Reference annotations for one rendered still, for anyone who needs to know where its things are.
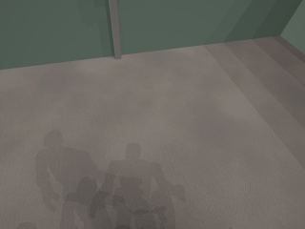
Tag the panel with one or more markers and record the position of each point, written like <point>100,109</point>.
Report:
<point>115,28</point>

